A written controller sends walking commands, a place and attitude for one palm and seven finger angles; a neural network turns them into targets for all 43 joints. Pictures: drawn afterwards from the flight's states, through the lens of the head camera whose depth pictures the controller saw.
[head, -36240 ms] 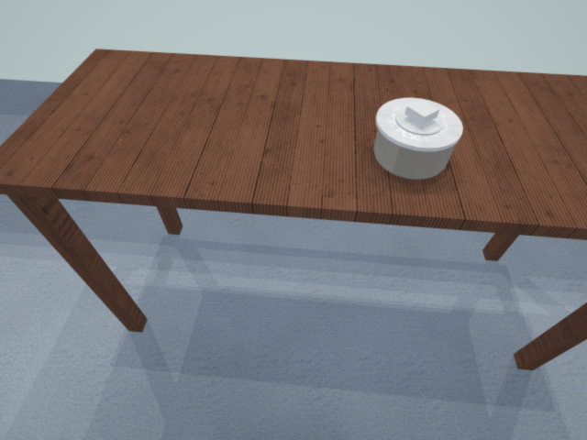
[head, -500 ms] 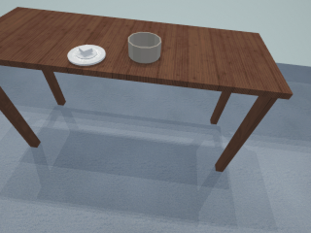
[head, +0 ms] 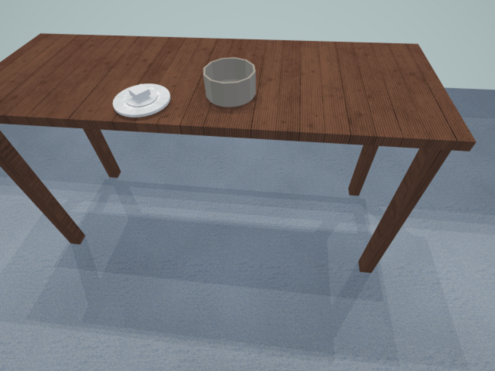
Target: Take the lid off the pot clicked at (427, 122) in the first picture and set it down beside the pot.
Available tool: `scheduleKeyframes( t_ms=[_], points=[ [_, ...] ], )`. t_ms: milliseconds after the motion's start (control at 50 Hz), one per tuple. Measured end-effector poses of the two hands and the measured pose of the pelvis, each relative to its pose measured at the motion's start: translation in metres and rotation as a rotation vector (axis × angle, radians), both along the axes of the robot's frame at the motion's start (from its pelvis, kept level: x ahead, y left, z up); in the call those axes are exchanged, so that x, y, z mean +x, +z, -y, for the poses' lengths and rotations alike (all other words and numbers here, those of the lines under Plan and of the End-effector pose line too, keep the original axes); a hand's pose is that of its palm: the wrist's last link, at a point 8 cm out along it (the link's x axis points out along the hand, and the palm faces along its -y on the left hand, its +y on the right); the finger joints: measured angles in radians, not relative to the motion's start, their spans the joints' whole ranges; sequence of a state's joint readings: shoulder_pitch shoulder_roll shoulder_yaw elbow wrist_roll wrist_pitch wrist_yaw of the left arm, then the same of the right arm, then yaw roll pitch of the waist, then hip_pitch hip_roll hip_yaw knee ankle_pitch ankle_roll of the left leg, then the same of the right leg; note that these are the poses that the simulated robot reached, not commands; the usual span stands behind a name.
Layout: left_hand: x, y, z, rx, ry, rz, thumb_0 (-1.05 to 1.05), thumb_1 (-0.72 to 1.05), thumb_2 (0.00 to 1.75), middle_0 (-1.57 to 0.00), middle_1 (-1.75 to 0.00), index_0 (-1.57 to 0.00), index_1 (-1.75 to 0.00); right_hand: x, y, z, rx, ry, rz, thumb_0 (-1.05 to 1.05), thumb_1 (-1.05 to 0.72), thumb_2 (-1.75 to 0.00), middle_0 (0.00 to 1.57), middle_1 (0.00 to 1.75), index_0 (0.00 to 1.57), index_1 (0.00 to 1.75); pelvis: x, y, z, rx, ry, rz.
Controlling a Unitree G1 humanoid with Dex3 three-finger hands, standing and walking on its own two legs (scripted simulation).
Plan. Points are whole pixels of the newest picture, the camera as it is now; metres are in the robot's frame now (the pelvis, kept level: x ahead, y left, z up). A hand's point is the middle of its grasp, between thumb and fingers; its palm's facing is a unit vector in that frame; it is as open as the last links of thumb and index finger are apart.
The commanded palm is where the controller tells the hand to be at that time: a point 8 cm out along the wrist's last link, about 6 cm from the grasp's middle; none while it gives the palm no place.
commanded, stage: let the arm hang, fingers relaxed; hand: left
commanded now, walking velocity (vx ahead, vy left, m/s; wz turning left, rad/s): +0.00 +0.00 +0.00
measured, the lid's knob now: (139, 92) +0.79 +0.33 +0.03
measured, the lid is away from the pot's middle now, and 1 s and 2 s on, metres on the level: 0.25 0.25 0.25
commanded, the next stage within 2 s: look to check the result in 0.94 s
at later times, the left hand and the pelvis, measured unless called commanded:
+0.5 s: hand out of the picture +0.01 +0.15 -0.18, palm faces +0.05 -0.98 -0.18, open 7.3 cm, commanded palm none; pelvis +0.03 +0.00 +0.00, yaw +0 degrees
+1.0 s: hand out of the picture +0.03 +0.15 -0.18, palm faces +0.04 -0.98 -0.19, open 7.3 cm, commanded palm none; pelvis +0.04 -0.01 +0.00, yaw -1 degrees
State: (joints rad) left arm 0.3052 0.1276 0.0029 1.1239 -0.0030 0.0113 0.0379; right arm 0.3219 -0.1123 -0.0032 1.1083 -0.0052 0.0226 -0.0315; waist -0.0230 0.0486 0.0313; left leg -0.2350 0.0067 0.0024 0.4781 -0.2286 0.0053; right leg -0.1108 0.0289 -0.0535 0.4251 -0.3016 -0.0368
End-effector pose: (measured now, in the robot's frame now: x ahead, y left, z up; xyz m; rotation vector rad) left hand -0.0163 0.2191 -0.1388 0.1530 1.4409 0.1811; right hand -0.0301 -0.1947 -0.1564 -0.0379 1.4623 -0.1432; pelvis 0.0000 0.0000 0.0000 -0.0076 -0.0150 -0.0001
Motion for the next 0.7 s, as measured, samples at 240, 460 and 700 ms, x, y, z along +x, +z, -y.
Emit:
scheduleKeyframes(
  t_ms=[240,460,700],
  points=[
    [0.019,-0.008,0.014,-0.035,0.007,0.014,0.02,0.94,0.9,-0.2,-0.3,-0.2,-0.3,0.013,0.004,0.01,-0.041,-0.013,0.003,0.0,-0.91,-0.9,0.2,0.3,0.2,0.3,0.014,-0.001,0.003,0.006,-0.005,-0.004],
    [0.023,-0.007,0.017,-0.038,0.018,-0.007,0.01,0.92,0.9,-0.2,-0.3,-0.2,-0.3,0.032,0.005,0.016,-0.057,-0.005,0.011,0.0,-0.92,-0.9,0.19,0.3,0.2,0.3,0.025,0.0,0.003,0.009,-0.006,-0.011],
    [0.036,-0.006,0.017,-0.026,0.009,0.001,0.01,0.92,0.9,-0.2,-0.3,-0.2,-0.3,0.041,0.004,0.021,-0.061,-0.011,0.012,0.01,-0.92,-0.9,0.2,0.3,0.2,0.3,0.035,-0.001,0.007,0.012,-0.012,-0.01]
  ],
)
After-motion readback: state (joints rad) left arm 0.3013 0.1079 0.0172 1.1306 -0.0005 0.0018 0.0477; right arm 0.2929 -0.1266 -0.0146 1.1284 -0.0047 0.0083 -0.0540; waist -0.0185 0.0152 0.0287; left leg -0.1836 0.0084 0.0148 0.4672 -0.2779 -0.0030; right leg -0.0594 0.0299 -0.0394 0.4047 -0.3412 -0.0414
